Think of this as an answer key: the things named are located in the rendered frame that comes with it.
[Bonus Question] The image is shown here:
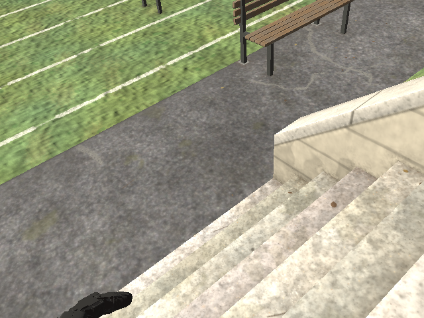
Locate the left robot hand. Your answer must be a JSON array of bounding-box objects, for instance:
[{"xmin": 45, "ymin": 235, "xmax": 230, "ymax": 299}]
[{"xmin": 57, "ymin": 291, "xmax": 133, "ymax": 318}]

